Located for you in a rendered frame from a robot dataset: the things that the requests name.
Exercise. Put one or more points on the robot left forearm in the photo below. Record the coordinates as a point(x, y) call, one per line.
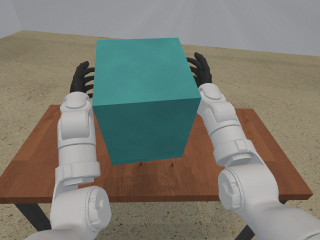
point(76, 141)

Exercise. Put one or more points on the robot right forearm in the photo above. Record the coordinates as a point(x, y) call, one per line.
point(231, 147)

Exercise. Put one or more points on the robot left upper arm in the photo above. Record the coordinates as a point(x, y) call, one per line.
point(78, 214)

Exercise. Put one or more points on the table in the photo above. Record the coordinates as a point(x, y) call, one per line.
point(29, 179)

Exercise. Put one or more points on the robot right upper arm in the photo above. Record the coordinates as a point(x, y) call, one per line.
point(251, 191)

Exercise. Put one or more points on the right robot hand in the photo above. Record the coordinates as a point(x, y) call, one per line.
point(202, 71)

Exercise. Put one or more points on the carton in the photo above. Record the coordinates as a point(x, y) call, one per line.
point(145, 98)

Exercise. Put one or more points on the left robot hand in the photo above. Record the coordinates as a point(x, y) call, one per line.
point(79, 79)

